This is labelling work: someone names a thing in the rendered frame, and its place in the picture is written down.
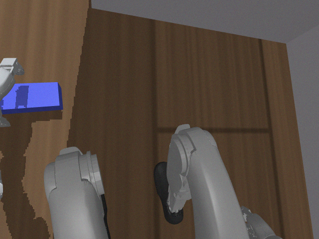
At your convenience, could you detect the right robot foot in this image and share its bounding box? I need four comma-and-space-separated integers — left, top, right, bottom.
154, 162, 183, 225

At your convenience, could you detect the carton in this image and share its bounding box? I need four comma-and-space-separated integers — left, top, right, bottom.
0, 82, 63, 115

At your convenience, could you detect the right robot hand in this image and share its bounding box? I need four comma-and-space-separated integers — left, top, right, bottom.
241, 206, 276, 239

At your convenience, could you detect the left robot hand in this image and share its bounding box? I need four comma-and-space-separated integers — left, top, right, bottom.
0, 58, 24, 127

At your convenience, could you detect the left robot foot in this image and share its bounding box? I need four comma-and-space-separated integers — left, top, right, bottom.
101, 194, 111, 239

